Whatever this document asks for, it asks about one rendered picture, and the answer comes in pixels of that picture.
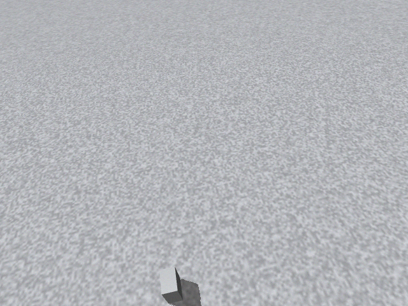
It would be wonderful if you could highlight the carton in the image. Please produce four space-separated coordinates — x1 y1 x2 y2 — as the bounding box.
159 266 183 303

